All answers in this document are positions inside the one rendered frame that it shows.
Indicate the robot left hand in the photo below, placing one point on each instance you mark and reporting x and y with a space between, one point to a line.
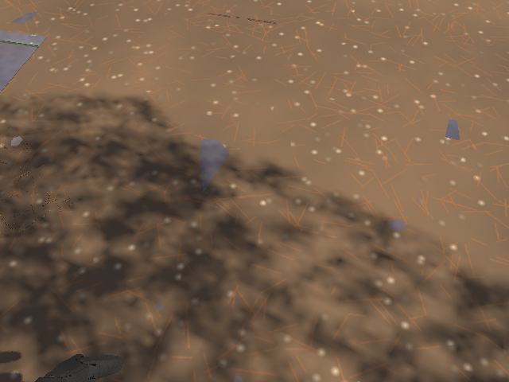
83 369

